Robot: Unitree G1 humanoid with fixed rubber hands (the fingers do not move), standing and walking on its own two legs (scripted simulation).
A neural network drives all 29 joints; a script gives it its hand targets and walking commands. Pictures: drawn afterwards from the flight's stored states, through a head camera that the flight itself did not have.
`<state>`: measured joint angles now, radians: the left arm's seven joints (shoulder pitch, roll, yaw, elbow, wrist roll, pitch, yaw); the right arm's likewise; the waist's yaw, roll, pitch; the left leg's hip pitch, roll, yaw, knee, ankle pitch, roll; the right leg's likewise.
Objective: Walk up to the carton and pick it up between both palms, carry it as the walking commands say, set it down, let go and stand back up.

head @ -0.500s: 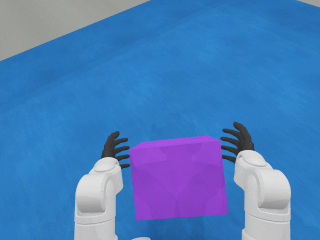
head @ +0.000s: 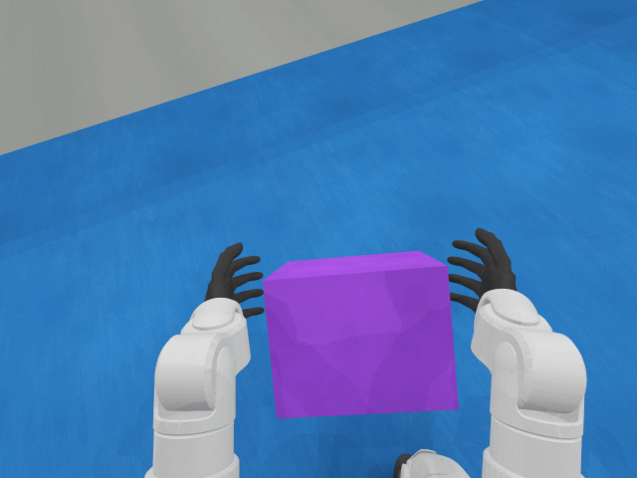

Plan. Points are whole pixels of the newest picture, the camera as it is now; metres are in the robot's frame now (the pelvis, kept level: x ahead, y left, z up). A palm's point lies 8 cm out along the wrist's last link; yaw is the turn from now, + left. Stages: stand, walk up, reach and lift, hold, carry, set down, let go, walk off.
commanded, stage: carry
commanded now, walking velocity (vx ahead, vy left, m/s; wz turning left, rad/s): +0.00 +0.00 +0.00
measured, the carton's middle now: (358, 322) +0.32 -0.02 -0.03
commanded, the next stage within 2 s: none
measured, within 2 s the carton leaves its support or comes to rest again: neither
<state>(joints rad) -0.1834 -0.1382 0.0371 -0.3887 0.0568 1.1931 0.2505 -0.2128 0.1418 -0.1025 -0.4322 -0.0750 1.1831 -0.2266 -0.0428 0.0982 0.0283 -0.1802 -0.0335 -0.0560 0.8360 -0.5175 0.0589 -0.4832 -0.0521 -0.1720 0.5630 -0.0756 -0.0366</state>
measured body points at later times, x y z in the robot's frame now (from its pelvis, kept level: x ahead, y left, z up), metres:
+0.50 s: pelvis +0.18 +0.02 +0.02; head +0.22 +0.02 +0.47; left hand +0.45 +0.21 +0.10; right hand +0.51 -0.09 +0.11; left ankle +0.17 +0.10 -0.72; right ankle +0.16 -0.12 -0.72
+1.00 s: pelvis +0.25 +0.03 +0.02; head +0.25 +0.02 +0.47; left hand +0.51 +0.21 +0.11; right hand +0.56 -0.08 +0.13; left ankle +0.17 +0.10 -0.71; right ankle +0.17 -0.12 -0.70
